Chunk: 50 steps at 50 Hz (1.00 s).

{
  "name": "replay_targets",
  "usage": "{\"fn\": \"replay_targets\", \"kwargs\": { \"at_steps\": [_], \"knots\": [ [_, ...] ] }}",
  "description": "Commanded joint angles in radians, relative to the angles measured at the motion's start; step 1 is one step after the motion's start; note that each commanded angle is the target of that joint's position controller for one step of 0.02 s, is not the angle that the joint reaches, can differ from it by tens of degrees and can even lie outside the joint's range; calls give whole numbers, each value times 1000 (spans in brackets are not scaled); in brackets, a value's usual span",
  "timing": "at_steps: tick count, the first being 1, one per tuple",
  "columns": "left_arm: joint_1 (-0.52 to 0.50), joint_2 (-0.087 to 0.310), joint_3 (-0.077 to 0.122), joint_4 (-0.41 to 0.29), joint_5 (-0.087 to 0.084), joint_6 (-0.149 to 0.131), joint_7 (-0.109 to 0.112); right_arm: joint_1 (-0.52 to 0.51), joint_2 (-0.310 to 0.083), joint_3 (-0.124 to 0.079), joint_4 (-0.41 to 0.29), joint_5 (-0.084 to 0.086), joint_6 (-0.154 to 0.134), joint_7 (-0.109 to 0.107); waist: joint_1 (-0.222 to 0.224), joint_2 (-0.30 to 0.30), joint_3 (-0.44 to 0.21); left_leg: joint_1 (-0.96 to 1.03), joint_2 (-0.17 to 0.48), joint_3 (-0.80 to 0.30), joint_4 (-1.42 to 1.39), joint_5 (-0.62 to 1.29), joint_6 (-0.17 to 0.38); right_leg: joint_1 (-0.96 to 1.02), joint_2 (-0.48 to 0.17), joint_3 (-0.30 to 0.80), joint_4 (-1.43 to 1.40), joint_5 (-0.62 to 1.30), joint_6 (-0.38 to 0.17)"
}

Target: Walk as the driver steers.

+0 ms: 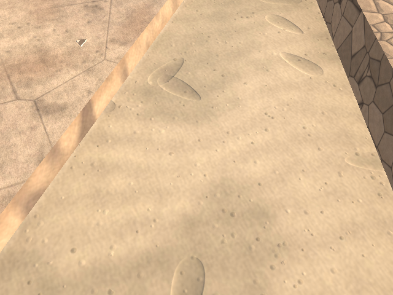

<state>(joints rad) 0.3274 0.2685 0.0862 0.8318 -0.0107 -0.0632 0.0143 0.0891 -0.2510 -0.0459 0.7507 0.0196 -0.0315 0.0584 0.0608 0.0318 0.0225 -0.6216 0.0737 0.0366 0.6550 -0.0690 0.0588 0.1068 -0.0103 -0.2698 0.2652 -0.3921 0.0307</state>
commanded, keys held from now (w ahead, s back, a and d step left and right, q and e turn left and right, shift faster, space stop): w+q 0.42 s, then w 0.38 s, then w+e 0.20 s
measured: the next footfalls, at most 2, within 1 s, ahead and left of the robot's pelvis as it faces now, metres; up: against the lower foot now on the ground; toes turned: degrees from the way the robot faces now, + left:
left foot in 0.04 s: +0.20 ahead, +0.11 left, +0.00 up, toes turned +5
right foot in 0.54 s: +0.51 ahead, -0.04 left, +0.00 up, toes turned +21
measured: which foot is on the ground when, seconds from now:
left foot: up 0.00-0.02, down 0.04-0.54, up 0.56-1.00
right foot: down 0.00-0.06, up 0.08-0.52, down 0.54-1.00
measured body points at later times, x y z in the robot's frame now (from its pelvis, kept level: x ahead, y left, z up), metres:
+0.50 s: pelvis +0.29 +0.03 +0.01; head +0.31 +0.05 +0.46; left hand +0.45 +0.32 -0.07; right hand +0.42 -0.24 -0.10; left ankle +0.16 +0.10 -0.73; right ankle +0.47 -0.06 -0.71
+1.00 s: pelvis +0.54 +0.11 +0.01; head +0.57 +0.12 +0.46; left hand +0.42 +0.36 -0.12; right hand +0.86 -0.01 -0.05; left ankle +0.63 +0.27 -0.72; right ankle +0.47 -0.05 -0.73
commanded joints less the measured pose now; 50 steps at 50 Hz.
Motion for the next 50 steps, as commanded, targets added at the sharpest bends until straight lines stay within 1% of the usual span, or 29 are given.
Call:
{"fn": "replay_targets", "kwargs": {
  "at_steps": [1, 2, 3, 4, 5, 6, 7, 8, 9, 12, 14, 17, 20, 23, 25, 26, 27, 28, 29, 30, 31, 32, 33, 35, 38, 41, 46, 48, 50],
  "knots": [
    [-44, 216, 52, -55, -14, 16, 14, 76, -141, -54, -69, 5, -9, 5, -113, -125, -53, 172, -101, 90, -14, -130, 68, -8, -270, 41, 246, 1103, -126],
    [-56, 208, 45, -59, -18, 19, 17, 235, -199, -87, -30, 7, -7, -7, -200, -101, -137, 416, -145, 83, -81, -69, 106, -104, -227, 18, 468, 1057, -89],
    [-29, 148, 22, -81, 12, 8, 19, 356, -303, -120, -8, 7, 4, -30, -223, 62, -223, 706, 18, -192, -102, -16, 172, -371, -167, 16, 799, 615, -36],
    [30, 34, -14, -134, 22, -26, 8, 288, -367, -121, -42, 6, -7, -29, -105, 258, -332, 970, 242, -809, -279, -201, 384, -773, 73, 191, 1142, -187, 23],
    [-69, 126, -2, -145, -15, -66, -9, 315, -282, -96, -56, 0, -18, -20, -183, 110, -382, 1000, 258, -857, -369, -260, 358, -880, 29, 383, 1187, -173, -7],
    [-136, 138, 0, -167, -41, -82, -17, 293, -227, -83, -49, -4, -29, -21, -179, 75, -254, 910, 227, -704, -361, -218, 314, -933, -14, 372, 1147, -101, -33],
    [-146, 126, -3, -162, -24, -88, -11, 231, -196, -73, -56, 2, -36, -21, -128, -20, -153, 748, 178, -575, -356, -109, 274, -899, -62, 366, 1043, -24, -43],
    [-151, 140, 6, -153, 6, -84, -3, 170, -157, -63, -69, -2, -38, -25, -93, -22, -117, 627, 141, -488, -361, -9, 248, -827, -93, 363, 952, 19, -40],
    [-133, 146, 12, -149, 14, -71, -4, 136, -142, -55, -89, -12, -37, -31, -62, -8, -95, 541, 116, -444, -384, 58, 243, -764, -107, 365, 918, 49, -35],
    [-128, 113, 7, -157, 25, -38, -3, 143, -170, -62, -97, -10, -42, -46, -41, -3, -74, 427, 88, -369, -419, 187, 252, -721, -100, 338, 791, 104, 7],
    [-197, 91, -3, -180, 28, -32, -2, 167, -193, -69, -90, -5, -39, -61, -59, 3, -48, 387, 58, -321, -427, 185, 231, -729, -82, 324, 655, 217, 33],
    [-307, 66, -17, -203, 21, -37, -11, 201, -195, -70, -81, 2, -29, -72, -105, 42, -34, 359, 7, -282, -409, 77, 179, -669, -34, 317, 417, 413, 43],
    [-382, 82, -16, -224, 6, -49, -26, 250, -201, -72, -66, 5, -19, -74, -139, 59, -26, 381, 25, -336, -376, -6, 162, -619, 2, 323, 300, 469, 39],
    [-370, 115, -5, -224, 4, -64, -42, 271, -182, -67, -57, 3, -12, -78, -129, 80, -33, 480, 69, -410, -296, -30, 146, -602, 2, 340, 236, 408, 5],
    [-298, 127, 4, -206, 7, -75, -44, 259, -174, -65, -55, -2, -8, -78, -87, 107, -41, 507, 76, -426, -233, 47, 124, -514, 7, 313, 197, 357, -35],
    [-214, 149, 17, -184, 16, -80, -39, 254, -151, -57, -60, -6, -10, -75, -45, 102, -87, 498, 32, -400, -139, 149, 100, -382, 8, 303, 174, 353, -67],
    [-77, 194, 30, -169, 32, -84, -33, 246, -107, -38, -77, -16, -13, -71, 20, 37, -209, 409, -20, -337, 95, 92, 63, -154, -119, 425, 203, 346, -132],
    [55, 289, 57, -129, 42, -74, -34, 392, -53, -21, -84, 6, -25, -73, -9, -249, -348, 68, -170, -206, 454, -228, -22, 203, -328, 847, 154, 183, -308],
    [90, 225, 45, -105, 7, -67, -44, 397, -106, -22, -73, 16, -32, -74, 8, -313, -325, -120, -156, -224, 611, -503, -36, 232, -391, 1091, 36, -79, -342],
    [36, 159, 25, -115, -2, -62, -42, 289, -174, -39, -84, 20, -34, -72, 30, -189, -173, -184, -108, -240, 670, -431, -32, 116, -356, 979, 15, -149, -299],
    [-18, 136, 13, -127, 9, -52, -38, 200, -174, -37, -105, 7, -34, -72, 21, -109, -97, -169, -68, -194, 657, -360, -30, -6, -311, 841, 10, -73, -266],
    [-56, 115, 3, -123, 17, -46, -38, 148, -161, -37, -123, -9, -39, -68, 0, -80, -29, -154, -39, -174, 592, -309, -29, -119, -271, 750, -15, 36, -261],
    [-77, 97, -6, -122, 23, -48, -36, 148, -150, -39, -125, -15, -40, -65, -29, -103, -21, -103, -4, -167, 530, -267, -28, -182, -239, 684, -33, 128, -249],
    [-78, 91, -10, -111, 18, -51, -36, 178, -114, -32, -117, -9, -36, -58, -52, -137, -31, -43, 13, -135, 451, -246, -37, -232, -202, 601, -64, 240, -249],
    [-53, 143, 2, -87, 5, -51, -29, 111, -79, -15, -141, -18, -36, -57, -41, -115, -19, -53, 29, -99, 283, -170, -59, -248, -206, 517, -102, 371, -270],
    [-20, 166, 5, -64, -5, -40, -24, 12, -58, -2, -160, -16, -45, -50, -6, -105, -8, 3, 16, -73, 81, -7, -69, -261, -174, 438, -111, 410, -247],
    [68, 184, 6, -22, -19, -15, -21, -112, -79, -8, -193, -4, -66, -31, 26, -109, 15, 97, -42, -65, -112, 72, -75, -225, -189, 462, -52, 407, -225],
    [70, 197, 11, -16, -21, -4, -14, -99, -105, -18, -195, -2, -75, -26, -1, -124, 8, 158, -51, -74, -166, 27, -58, -194, -209, 503, -5, 404, -205],
    [56, 189, 7, -17, -17, 1, -11, 43, -152, -44, -153, -7, -80, -36, -86, -119, -66, 397, -68, -52, -226, 5, -19, -231, -162, 475, 144, 532, -164]
  ]
}}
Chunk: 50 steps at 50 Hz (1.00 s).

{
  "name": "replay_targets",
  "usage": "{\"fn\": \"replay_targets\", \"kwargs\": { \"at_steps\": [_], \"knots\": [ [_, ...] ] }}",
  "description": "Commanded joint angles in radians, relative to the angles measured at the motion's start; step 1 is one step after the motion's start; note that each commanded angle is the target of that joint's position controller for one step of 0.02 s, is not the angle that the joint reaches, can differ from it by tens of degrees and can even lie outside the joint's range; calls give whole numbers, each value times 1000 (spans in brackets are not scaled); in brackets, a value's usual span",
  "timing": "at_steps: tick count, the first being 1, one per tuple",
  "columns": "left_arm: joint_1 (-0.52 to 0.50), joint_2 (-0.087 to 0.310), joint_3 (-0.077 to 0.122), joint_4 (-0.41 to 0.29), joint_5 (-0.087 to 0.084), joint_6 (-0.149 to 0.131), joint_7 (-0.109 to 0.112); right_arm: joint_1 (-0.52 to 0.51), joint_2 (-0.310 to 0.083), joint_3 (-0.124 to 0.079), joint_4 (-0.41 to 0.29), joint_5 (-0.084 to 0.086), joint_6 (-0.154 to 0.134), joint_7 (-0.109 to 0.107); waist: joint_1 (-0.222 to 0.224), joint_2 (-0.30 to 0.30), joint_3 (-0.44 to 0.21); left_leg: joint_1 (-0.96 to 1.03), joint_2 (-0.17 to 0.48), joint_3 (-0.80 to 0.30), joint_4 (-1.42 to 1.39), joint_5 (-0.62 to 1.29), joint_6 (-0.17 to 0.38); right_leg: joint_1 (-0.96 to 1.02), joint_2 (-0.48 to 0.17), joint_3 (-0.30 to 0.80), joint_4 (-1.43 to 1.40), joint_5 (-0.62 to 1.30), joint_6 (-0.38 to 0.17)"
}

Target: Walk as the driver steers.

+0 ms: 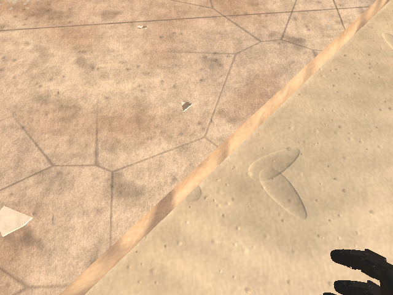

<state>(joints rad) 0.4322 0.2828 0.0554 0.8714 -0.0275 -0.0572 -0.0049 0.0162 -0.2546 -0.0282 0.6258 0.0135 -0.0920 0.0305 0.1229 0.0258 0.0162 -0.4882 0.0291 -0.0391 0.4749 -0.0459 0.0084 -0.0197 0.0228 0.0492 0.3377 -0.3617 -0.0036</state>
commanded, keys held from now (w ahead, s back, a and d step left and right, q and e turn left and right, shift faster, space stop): w+e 0.24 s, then e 0.54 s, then no key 0.18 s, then q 0.04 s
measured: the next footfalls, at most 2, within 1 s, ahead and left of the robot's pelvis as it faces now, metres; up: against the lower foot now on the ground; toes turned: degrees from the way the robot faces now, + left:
left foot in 0.02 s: +0.17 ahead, +0.13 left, +0.00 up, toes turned -2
right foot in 0.48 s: +0.37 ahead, -0.16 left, +0.00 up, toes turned -17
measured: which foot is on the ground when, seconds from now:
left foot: up 0.00-0.00, down 0.02-0.48, up 0.50-0.92, down 0.94-1.00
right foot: down 0.00-0.04, up 0.06-0.46, down 0.48-1.00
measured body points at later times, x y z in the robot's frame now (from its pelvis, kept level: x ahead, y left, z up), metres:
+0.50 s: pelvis +0.23 -0.03 -0.02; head +0.27 -0.06 +0.43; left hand +0.51 +0.16 -0.09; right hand +0.22 -0.34 -0.14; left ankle +0.13 +0.13 -0.72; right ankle +0.33 -0.15 -0.74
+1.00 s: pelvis +0.32 -0.03 +0.00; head +0.35 -0.03 +0.45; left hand +0.61 +0.12 -0.10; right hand +0.30 -0.34 -0.10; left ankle +0.41 +0.07 -0.74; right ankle +0.33 -0.15 -0.73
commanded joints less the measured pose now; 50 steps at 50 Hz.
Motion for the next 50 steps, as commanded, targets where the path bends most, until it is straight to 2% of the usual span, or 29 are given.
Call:
{"fn": "replay_targets", "kwargs": {
  "at_steps": [1, 2, 3, 4, 6, 7, 8, 12, 17, 21, 23, 24, 25, 26, 27, 28, 29, 30, 32, 33, 35, 38, 40, 44, 46, 47, 48, 49, 50],
  "knots": [
    [-70, 130, 21, -75, 13, -10, 6, 263, -199, -81, -4, -19, -21, -19, -224, -82, -172, 506, 77, -57, -8, -9, 80, -223, -140, 117, 286, 441, -94],
    [-9, 32, -8, -110, 23, -26, 6, 401, -293, -104, 10, -42, -9, -30, -243, 134, -338, 876, 329, -378, -1, -45, 193, -554, -13, 10, 650, 96, -24],
    [26, 53, -9, -114, -2, -38, 6, 433, -257, -96, 33, -34, 3, -25, -235, 273, -402, 897, 418, -652, -117, -208, 273, -717, 0, 60, 844, -240, -10],
    [-35, 141, 18, -117, -20, -36, 6, 384, -190, -77, 33, -21, 5, -24, -235, 163, -251, 780, 375, -547, -149, -295, 240, -786, -55, 83, 923, -179, -11],
    [-124, 132, 22, -135, -5, -20, 7, 264, -120, -53, 36, -17, 3, -21, -187, 85, -89, 539, 291, -325, -215, -226, 196, -757, -118, 45, 884, -34, -7],
    [-126, 119, 26, -136, 2, -7, 7, 219, -96, -47, 39, -21, -2, -19, -155, 98, -45, 447, 261, -251, -255, -169, 184, -715, -142, 52, 844, 13, -4],
    [-113, 96, 23, -137, 0, 7, 4, 191, -97, -49, 46, -25, -8, -18, -131, 108, -22, 379, 249, -195, -290, -127, 180, -670, -154, 51, 827, 43, 2],
    [-163, 58, 17, -172, 8, 30, -1, 183, -135, -68, 81, -28, -26, -27, -111, 52, 8, 338, 251, -31, -347, 48, 195, -686, -162, 51, 720, 181, 25],
    [-301, 37, 7, -229, 24, 22, -36, 189, -185, -79, 107, -20, -2, -53, -146, 41, 19, 331, 201, 176, -276, 337, 141, -544, -106, -50, 383, 419, 15],
    [-307, 94, 33, -270, 28, 34, -59, 189, -228, -95, 117, 16, 25, -63, -121, 70, -22, 441, 241, 190, -126, 457, 100, -480, -64, -80, 293, 300, -37],
    [-151, 153, 69, -236, 32, 36, -56, 175, -226, -97, 112, 29, 41, -68, -37, 37, -102, 428, 195, 222, 132, 527, 54, -274, 11, -123, 190, 321, -87],
    [-67, 224, 96, -219, 32, 38, -34, 231, -195, -85, 114, 6, 39, -64, -9, -73, -160, 296, 126, 241, 376, 312, -8, -76, -19, -43, 147, 612, -128],
    [-95, 326, 104, -243, 35, 46, -8, 341, -73, -47, 86, -66, 35, -51, -123, -358, -235, -63, -15, 219, 752, -619, -84, 211, -276, 311, 249, 1116, -278],
    [-110, 313, 91, -304, 43, 37, -17, 380, -126, -40, 86, -41, 25, -37, -90, -279, -478, -155, -81, -15, 954, -711, -91, 306, -415, 639, 136, 903, -442],
    [-142, 250, 79, -316, 38, 32, -26, 264, -195, -58, 77, -1, 28, -34, -45, -130, -413, -205, -38, -64, 960, -594, -70, 236, -356, 546, 75, 718, -395],
    [-191, 213, 70, -310, 21, 30, -22, 203, -185, -55, 58, 0, 34, -43, -67, -84, -293, -238, -9, -52, 890, -497, -59, 117, -306, 458, 55, 569, -337],
    [-232, 179, 59, -313, 11, 36, -15, 187, -179, -55, 68, -15, 46, -58, -92, -43, -211, -218, 23, -54, 823, -440, -62, -8, -265, 402, 32, 487, -295],
    [-265, 169, 54, -320, 19, 42, -6, 189, -190, -59, 66, -22, 59, -67, -121, -71, -173, -156, 35, -61, 763, -405, -61, -125, -242, 371, 9, 457, -279],
    [-295, 174, 56, -333, 42, 48, 2, 209, -177, -60, 71, -27, 75, -69, -152, -107, -158, -63, 16, -44, 681, -373, -63, -244, -202, 331, -13, 478, -263],
    [-293, 180, 58, -332, 43, 48, 6, 211, -161, -55, 75, -28, 76, -72, -153, -107, -163, -45, 6, -40, 631, -365, -68, -263, -191, 313, -11, 509, -262],
    [-279, 194, 65, -329, 35, 54, 19, 190, -141, -48, 73, -30, 79, -75, -145, -102, -178, -39, -8, -46, 542, -338, -82, -264, -180, 314, -4, 492, -258],
    [-289, 195, 67, -335, 26, 71, 34, 150, -134, -45, 66, -24, 87, -71, -131, -120, -171, -17, -22, -61, 439, -269, -92, -287, -151, 341, -15, 265, -230],
    [-296, 188, 64, -337, 29, 79, 36, 136, -135, -45, 64, -20, 87, -68, -123, -146, -151, 5, -26, -61, 375, -249, -91, -303, -140, 355, -22, 145, -215],
    [-269, 163, 53, -326, 35, 90, 27, 125, -136, -44, 53, -17, 72, -53, -96, -179, -143, 86, -25, -38, 240, -274, -70, -272, -155, 395, 22, 181, -210],
    [-275, 147, 42, -321, 26, 96, 24, 167, -124, -45, 63, -18, 61, -42, -127, -175, -137, 197, -31, -10, 46, -182, -36, -276, -135, 393, 69, 213, -178],
    [-242, 125, 34, -308, 23, 96, 25, 176, -142, -50, 61, -30, 59, -39, -129, -147, -124, 273, 10, -37, -55, -104, -8, -310, -98, 366, 105, 171, -135],
    [-197, 81, 21, -304, 35, 91, 24, 179, -207, -60, 47, -53, 60, -41, -98, 20, -130, 341, 192, -209, -126, -10, 58, -382, -8, 259, 263, -14, -68],
    [-204, 89, 26, -325, 31, 80, 23, 144, -214, -57, 63, -75, 64, -40, -56, 242, -72, 245, 304, -381, -171, 67, 197, -428, 89, 102, 329, -149, -17],
    [-235, 135, 35, -315, 51, 72, 25, 94, -139, -35, 35, -76, 57, -39, -88, 195, -73, 190, 313, -409, -198, 33, 237, -376, 32, 120, 433, -170, 23]
  ]
}}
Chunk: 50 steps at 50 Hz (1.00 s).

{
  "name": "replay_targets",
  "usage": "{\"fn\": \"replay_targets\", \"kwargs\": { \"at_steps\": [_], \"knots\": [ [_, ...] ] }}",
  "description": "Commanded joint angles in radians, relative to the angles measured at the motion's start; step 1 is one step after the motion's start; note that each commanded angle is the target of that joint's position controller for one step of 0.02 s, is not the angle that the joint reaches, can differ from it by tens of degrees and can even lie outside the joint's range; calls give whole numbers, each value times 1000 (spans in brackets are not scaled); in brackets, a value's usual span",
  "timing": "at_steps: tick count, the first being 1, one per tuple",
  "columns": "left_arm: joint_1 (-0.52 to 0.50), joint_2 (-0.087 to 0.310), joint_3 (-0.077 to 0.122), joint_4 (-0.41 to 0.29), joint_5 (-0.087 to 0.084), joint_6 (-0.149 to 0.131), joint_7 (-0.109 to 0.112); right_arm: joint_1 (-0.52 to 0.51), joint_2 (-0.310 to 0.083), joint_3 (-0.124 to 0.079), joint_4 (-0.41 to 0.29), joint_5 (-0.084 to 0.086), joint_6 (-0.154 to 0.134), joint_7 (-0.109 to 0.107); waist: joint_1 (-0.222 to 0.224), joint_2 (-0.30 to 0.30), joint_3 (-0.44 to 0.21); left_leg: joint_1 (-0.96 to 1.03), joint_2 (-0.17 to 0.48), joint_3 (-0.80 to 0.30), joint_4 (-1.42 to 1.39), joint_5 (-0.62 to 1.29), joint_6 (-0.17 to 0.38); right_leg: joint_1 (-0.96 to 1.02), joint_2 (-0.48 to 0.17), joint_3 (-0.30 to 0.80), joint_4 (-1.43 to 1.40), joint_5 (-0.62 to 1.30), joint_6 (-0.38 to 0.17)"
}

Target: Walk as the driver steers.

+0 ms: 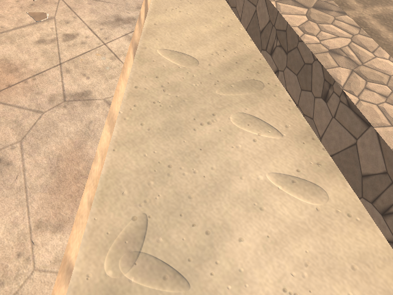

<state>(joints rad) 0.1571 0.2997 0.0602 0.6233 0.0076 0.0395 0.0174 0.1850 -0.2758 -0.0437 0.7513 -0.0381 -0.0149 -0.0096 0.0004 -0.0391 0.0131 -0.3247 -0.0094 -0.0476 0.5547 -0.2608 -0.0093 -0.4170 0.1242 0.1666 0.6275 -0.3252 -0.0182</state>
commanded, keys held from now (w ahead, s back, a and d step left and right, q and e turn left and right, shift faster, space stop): q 0.44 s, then w+q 0.36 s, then w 0.12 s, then w+e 0.08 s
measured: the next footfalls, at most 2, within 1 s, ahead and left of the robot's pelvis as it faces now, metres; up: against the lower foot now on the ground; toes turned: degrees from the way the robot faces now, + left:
left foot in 0.58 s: +0.00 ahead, +0.13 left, +0.00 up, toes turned +17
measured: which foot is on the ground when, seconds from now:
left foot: down 0.00-0.32, up 0.34-0.56, down 0.58-1.00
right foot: down 0.00-0.56, up 0.58-1.00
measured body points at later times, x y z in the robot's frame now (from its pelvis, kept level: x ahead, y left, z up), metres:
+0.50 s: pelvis +0.00 +0.01 +0.00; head +0.02 +0.03 +0.45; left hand +0.06 +0.32 -0.11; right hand +0.22 -0.23 -0.08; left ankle -0.03 +0.12 -0.70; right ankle +0.01 -0.14 -0.73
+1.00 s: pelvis +0.13 +0.09 +0.01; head +0.15 +0.12 +0.45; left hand +0.23 +0.39 -0.09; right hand +0.25 -0.17 -0.10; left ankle -0.04 +0.12 -0.73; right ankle +0.31 +0.04 -0.71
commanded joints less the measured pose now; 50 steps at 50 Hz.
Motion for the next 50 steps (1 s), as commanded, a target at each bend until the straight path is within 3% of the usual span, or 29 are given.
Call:
{"fn": "replay_targets", "kwargs": {
  "at_steps": [1, 4, 5, 8, 9, 11, 13, 15, 17, 18, 19, 20, 22, 25, 26, 27, 28, 29, 30, 31, 32, 33, 34, 35, 38, 43, 44, 46, 50],
  "knots": [
    [30, 118, 35, -54, 14, -25, 1, -98, -95, -11, -91, -10, -25, 2, 40, 223, -70, 33, 301, -350, -266, 218, 226, 49, -85, -11, 158, -164, 56],
    [19, 25, 12, -17, 25, -24, -4, -121, -122, -14, -80, 38, -18, 4, 46, 195, -43, 47, 168, -221, -198, 227, 130, 160, -107, -68, -74, 29, 82],
    [3, 26, 12, -16, 19, -29, -6, -83, -142, -20, -74, 42, -10, 4, 34, 195, -34, 54, 141, -211, -180, 253, 117, 196, -91, -90, -151, 102, 79],
    [10, 101, 33, -24, 4, -28, 7, -31, -176, -34, -94, 42, -11, 13, 13, 187, -72, 70, 131, -260, -127, 313, 113, 240, -129, -91, -120, 220, 49],
    [21, 131, 44, -12, 1, -24, 14, 1, -180, -37, -101, 45, -15, 18, -11, 138, -99, 35, 112, -251, -116, 324, 109, 271, -136, -102, -67, 223, 28],
    [54, 92, 46, -1, 6, -21, 14, -52, -183, -43, -119, 57, -9, 14, 25, 126, -103, 23, 96, -234, -77, 278, 108, 238, -118, -122, -73, 151, 19],
    [44, 91, 52, -1, 5, -20, 13, -64, -165, -44, -141, 57, 9, 4, 17, 73, -80, -34, 68, -224, -36, 243, 98, 238, -140, -108, -102, 161, 2],
    [57, 110, 62, 0, 7, -18, 15, -56, -140, -43, -160, 55, 19, 1, 11, -30, -69, -115, 4, -141, 66, 148, 54, 263, -222, -29, -174, 177, -52],
    [44, 141, 67, -10, 14, -23, 22, -38, -119, -44, -170, 48, 25, 7, 6, -188, -68, -217, -42, -21, 286, -164, 5, 291, -440, 166, -263, 335, -188],
    [40, 133, 61, -21, 16, -32, 28, -52, -144, -55, -178, 45, 28, 10, 21, -181, -63, -261, -8, -11, 465, -326, -11, 286, -524, 221, -276, 458, -250],
    [30, 132, 58, -25, 15, -41, 33, -50, -157, -66, -179, 50, 36, 12, 15, -116, -52, -288, 15, -24, 585, -355, -24, 278, -540, 204, -271, 530, -266],
    [-9, 140, 60, -26, 3, -47, 36, -33, -143, -65, -175, 58, 45, 13, -9, -79, -36, -290, 45, -33, 569, -319, -29, 269, -505, 131, -264, 514, -229],
    [-47, 165, 69, -19, -9, -46, 36, -44, -104, -48, -181, 55, 56, 19, -6, -93, -28, -221, 69, 15, 441, -222, -34, 241, -426, -9, -251, 509, -167],
    [-7, 180, 75, -3, -20, -32, 25, -38, -109, -48, -195, 67, 59, 40, 16, -134, -72, -36, 34, 109, 233, -148, -5, 182, -387, -99, -285, 136, -142],
    [-9, 177, 73, 3, -30, -33, 18, 11, -114, -53, -180, 69, 59, 43, -9, -125, -78, 47, 13, 136, 129, -91, 15, 150, -380, -116, -265, -10, -127],
    [-2, 152, 65, 11, -32, -37, 11, 91, -120, -62, -144, 68, 57, 42, -38, -91, -84, 164, -25, 167, 46, -63, 34, 87, -360, -147, -203, -116, -106],
    [26, 96, 49, 23, -20, -41, 2, 178, -144, -76, -107, 68, 51, 35, -57, 24, -81, 289, -34, 123, -28, -94, 61, -10, -313, -224, -29, -196, -62],
    [3, 22, 27, -6, 12, -48, -8, 258, -252, -99, -111, 63, 37, 20, -67, 318, -49, 400, 209, -308, -163, -143, 165, -283, -206, -307, 412, -334, 32],
    [-78, 49, 29, -81, -5, -79, -9, 248, -325, -98, -162, 38, -1, 34, -86, 367, -63, 368, 385, -766, -348, -334, 371, -504, -101, -134, 554, -342, 42],
    [-147, 115, 46, -90, -42, -102, -11, 222, -255, -83, -159, 28, -28, 37, -93, 239, 7, 324, 393, -772, -406, -473, 377, -545, -152, -68, 598, -262, 18],
    [-140, 144, 55, -75, -45, -114, -13, 184, -206, -65, -152, 35, -39, 33, -62, 184, 54, 284, 357, -674, -393, -469, 327, -530, -181, -65, 556, -147, -1],
    [-111, 133, 55, -43, -21, -119, -9, 151, -189, -58, -159, 41, -39, 23, -38, 133, 60, 260, 306, -571, -365, -370, 281, -484, -202, -70, 511, -53, 4],
    [-95, 128, 57, -31, -2, -124, -8, 126, -183, -53, -160, 42, -37, 12, -23, 138, 59, 235, 259, -484, -366, -264, 252, -431, -207, -73, 444, 31, 16],
    [-94, 119, 57, -22, 3, -127, -12, 130, -177, -49, -159, 38, -37, 3, -17, 150, 46, 222, 223, -423, -373, -175, 236, -378, -197, -82, 407, 104, 28],
    [-120, 77, 45, -7, 4, -134, -20, 189, -168, -48, -132, 43, -43, -16, -29, 125, 20, 254, 185, -315, -369, 44, 221, -332, -160, -105, 255, 244, 59],
    [-229, 39, 23, -15, -13, -142, -41, 255, -166, -53, -80, 56, -39, -27, -77, 163, 36, 248, 167, -252, -360, 115, 205, -240, -132, -115, -9, 361, 87],
    [-189, 5, 2, 12, 64, -85, -64, 317, -163, -50, -39, 25, -33, 5, -87, 197, 37, 233, 118, -227, -354, 178, 181, -202, -121, -196, 26, 346, 81],
    [-223, 15, 1, -4, 48, -61, -74, 345, -124, -43, -23, 21, -33, 20, -105, 188, 58, 239, 132, -232, -329, 269, 185, -184, -131, -206, 17, 305, 62],
    [-201, 57, 6, -6, 35, -75, -67, 300, -161, -52, -16, 14, -37, 3, -68, 178, 62, 317, 200, -240, -279, 442, 163, -94, -127, -223, -76, 165, -13]
  ]
}}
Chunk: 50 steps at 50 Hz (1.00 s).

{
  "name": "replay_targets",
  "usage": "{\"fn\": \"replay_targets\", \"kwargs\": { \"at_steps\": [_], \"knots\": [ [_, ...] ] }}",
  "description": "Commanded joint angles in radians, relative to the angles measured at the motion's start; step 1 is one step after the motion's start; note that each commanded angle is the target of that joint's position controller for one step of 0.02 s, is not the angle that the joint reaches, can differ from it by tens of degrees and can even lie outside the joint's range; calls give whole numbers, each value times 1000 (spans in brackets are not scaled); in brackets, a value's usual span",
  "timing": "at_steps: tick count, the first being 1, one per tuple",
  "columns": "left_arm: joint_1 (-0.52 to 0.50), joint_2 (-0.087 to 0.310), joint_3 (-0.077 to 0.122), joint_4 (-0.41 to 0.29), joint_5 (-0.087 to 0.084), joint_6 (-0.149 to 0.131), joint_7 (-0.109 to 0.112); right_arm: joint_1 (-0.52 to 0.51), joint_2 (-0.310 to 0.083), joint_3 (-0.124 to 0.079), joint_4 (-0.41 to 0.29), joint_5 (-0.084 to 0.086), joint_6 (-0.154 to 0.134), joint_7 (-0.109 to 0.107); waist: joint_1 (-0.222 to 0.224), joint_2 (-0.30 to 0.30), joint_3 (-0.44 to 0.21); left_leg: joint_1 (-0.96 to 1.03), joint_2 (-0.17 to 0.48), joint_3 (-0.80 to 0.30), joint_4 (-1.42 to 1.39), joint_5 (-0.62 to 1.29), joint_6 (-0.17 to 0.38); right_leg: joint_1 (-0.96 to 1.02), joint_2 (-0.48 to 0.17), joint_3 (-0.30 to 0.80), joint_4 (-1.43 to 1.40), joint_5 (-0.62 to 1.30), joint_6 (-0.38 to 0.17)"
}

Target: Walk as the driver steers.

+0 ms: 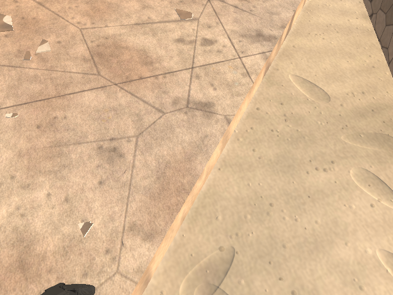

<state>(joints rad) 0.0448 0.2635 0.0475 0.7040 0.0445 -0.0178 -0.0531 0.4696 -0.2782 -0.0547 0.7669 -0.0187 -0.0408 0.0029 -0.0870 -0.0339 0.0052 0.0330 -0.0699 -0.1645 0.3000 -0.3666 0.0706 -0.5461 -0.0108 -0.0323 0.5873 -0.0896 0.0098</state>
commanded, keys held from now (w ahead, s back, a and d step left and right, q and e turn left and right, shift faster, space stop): w+e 0.86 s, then w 0.10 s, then w+q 0.04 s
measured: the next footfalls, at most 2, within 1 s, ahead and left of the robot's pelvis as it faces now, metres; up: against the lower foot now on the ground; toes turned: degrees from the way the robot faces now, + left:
right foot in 0.06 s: +0.18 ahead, -0.10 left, +0.00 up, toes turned -2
left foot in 0.54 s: +0.45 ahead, +0.05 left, +0.00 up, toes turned -18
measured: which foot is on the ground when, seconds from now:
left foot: down 0.00-0.08, up 0.10-0.52, down 0.54-1.00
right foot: up 0.00-0.04, down 0.06-0.54, up 0.56-1.00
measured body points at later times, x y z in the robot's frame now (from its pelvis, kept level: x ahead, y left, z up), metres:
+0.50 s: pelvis +0.27 -0.03 +0.00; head +0.30 -0.03 +0.45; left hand +0.28 +0.25 -0.13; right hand +0.44 -0.29 -0.09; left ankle +0.41 +0.07 -0.72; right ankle +0.14 -0.10 -0.74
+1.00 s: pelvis +0.50 -0.12 -0.01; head +0.54 -0.15 +0.44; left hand +0.81 -0.05 -0.09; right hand +0.34 -0.36 -0.13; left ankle +0.42 +0.07 -0.74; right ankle +0.58 -0.32 -0.71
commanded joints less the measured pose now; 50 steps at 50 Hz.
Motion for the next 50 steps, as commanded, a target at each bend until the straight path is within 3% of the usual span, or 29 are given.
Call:
{"fn": "replay_targets", "kwargs": {
  "at_steps": [1, 2, 3, 4, 5, 6, 7, 9, 12, 16, 18, 20, 22, 24, 25, 26, 27, 28, 29, 30, 31, 32, 34, 39, 42, 47, 48, 49, 50],
  "knots": [
    [-21, 106, 26, -65, -4, -22, 16, 0, -168, -42, -27, -6, -14, -15, 55, 171, 38, -26, 257, -96, 48, 739, 70, 132, 41, -40, -60, -116, -66],
    [109, 120, 35, -22, -2, -30, 32, -6, -163, -39, -19, -4, -15, -16, 117, 134, -36, -18, 218, -33, 220, 908, 54, 292, 68, -47, -122, -107, -99],
    [272, 155, 45, 12, 2, -41, 45, -9, -139, -30, -27, -1, -18, -16, 189, 92, -160, -117, 184, 18, 444, 820, 32, 529, -31, 63, -134, -136, -146],
    [394, 276, 72, 24, 12, -42, 50, 54, -68, -13, -67, 24, -21, -9, 182, -152, -287, -437, 34, 120, 795, 383, -28, 813, -288, 524, -185, -260, -264],
    [366, 250, 70, 51, -23, -29, 34, 41, -112, -21, -57, -10, -24, -9, 153, -193, -252, -618, -37, 95, 924, -102, -30, 803, -341, 814, -333, -269, -306],
    [280, 195, 58, 38, -37, -21, 28, -29, -127, -23, -57, -23, -22, -7, 122, -82, -97, -685, 36, 76, 984, -44, -23, 683, -314, 693, -329, -322, -305],
    [237, 146, 46, 31, -34, -22, 26, -92, -118, -16, -61, -22, -29, 1, 119, -12, -32, -676, 73, 85, 956, 19, -21, 575, -269, 576, -344, -266, -297],
    [226, 105, 30, 52, -28, -30, 32, -126, -96, -9, -72, -28, -24, 7, 78, -17, 35, -619, 123, 93, 840, 57, -34, 436, -178, 436, -383, -110, -254],
    [265, 125, 36, 79, -38, -48, 31, -127, -77, 0, -66, -35, -5, 13, 65, -40, 14, -580, 123, 128, 758, 63, -72, 397, -132, 352, -391, 80, -269],
    [329, 136, 41, 109, -43, -42, 35, -316, -50, 15, -116, -27, 0, 18, 110, -47, 63, -626, 127, 161, 534, 176, -119, 370, -95, 315, -416, 89, -258],
    [365, 136, 44, 119, -38, -37, 40, -371, -28, 24, -128, -19, -3, 21, 133, -61, 37, -585, 103, 177, 462, 241, -126, 383, -80, 301, -380, 162, -239],
    [396, 139, 46, 122, -29, -31, 47, -419, -34, 25, -143, -10, -12, 19, 149, -49, 10, -572, 90, 170, 440, 267, -117, 422, -99, 335, -328, 250, -235],
    [398, 152, 51, 118, -27, -26, 54, -442, -42, 24, -152, -8, -21, 14, 146, -35, 9, -544, 76, 156, 384, 246, -106, 450, -108, 363, -282, 295, -225],
    [358, 172, 57, 104, -24, -24, 57, -371, -62, 16, -130, -8, -28, 4, 99, -40, -6, -372, 35, 156, 290, 192, -89, 406, -98, 383, -209, 372, -191],
    [310, 165, 53, 73, -108, -25, 72, -318, -127, -20, -133, 43, -63, -7, 38, -15, -41, -230, 34, 98, 163, 246, -72, 377, -97, 446, -161, 365, -179],
    [267, 168, 48, 56, -96, -30, 74, -209, -165, -41, -105, 47, -76, -18, -34, -21, -104, -74, 77, 92, 116, 289, -55, 344, -45, 389, -18, 356, -144],
    [260, 85, 24, 28, -59, -35, 72, -26, -230, -60, -78, 26, -74, -34, -86, 64, -263, 198, 273, -88, 149, 212, 10, 209, 33, 300, 277, 116, -100],
    [401, -3, 6, 1, -74, -47, 73, -12, -263, -65, -66, -1, -69, -28, 8, 321, -284, 328, 503, -540, 33, 120, 146, -76, 160, 237, 521, -499, -59],
    [418, 96, 22, 18, -92, -46, 73, -68, -190, -56, -76, 12, -70, -25, 22, 261, -182, 222, 518, -632, -9, -84, 172, -186, 64, 230, 655, -469, -43],
    [350, 137, 37, 12, -89, -32, 68, -128, -111, -39, -88, 14, -66, -24, 17, 173, -52, 108, 478, -478, -20, -112, 146, -215, 25, 216, 721, -374, -31],
    [305, 134, 41, 1, -79, -23, 67, -182, -83, -32, -91, 14, -60, -19, 36, 118, 20, -6, 425, -335, -44, -27, 116, -197, -7, 194, 724, -298, -23],
    [287, 127, 48, -8, -71, -17, 66, -217, -66, -27, -89, 8, -58, -16, 58, 121, 55, -84, 382, -232, -68, 56, 94, -174, -28, 195, 703, -241, -14],
    [289, 98, 50, -21, -76, -1, 59, -242, -53, -26, -79, 4, -62, -16, 84, 150, 70, -165, 330, -65, -106, 189, 68, -115, -55, 174, 667, -180, 1],
    [176, 57, 41, -102, -67, 20, 45, -185, -117, -54, -32, -4, -67, -24, 63, 109, 77, -125, 345, 106, -104, 452, 97, -217, -70, 162, 479, -54, 32],
    [92, 53, 37, -136, -63, 17, 24, -184, -141, -62, -26, 1, -60, -33, 40, 100, 70, -108, 340, 211, -96, 467, 73, -186, -73, 111, 303, 96, 22],
    [-30, 44, 32, -186, -67, 8, 4, -100, -172, -74, 25, 36, -48, -26, 8, 104, 117, -48, 378, 274, -116, 519, 57, -102, -49, 36, 100, 79, -39],
    [-30, 47, 35, -190, -66, 12, 3, -92, -182, -77, 35, 39, -43, -20, 16, 125, 117, -1, 389, 281, -92, 637, 57, -99, -34, 11, 75, 19, -55],
    [-48, 53, 37, -203, -64, 3, 4, -76, -193, -77, 50, 65, -39, -20, 31, 148, 99, 29, 371, 292, -47, 786, 54, -41, -10, -10, 31, -52, -76],
    [-16, 76, 48, -199, -56, -2, 3, -57, -208, -79, 66, 74, -33, -19, 61, 169, 55, 57, 375, 289, 23, 957, 55, 48, 28, -42, 8, -96, -101]
  ]
}}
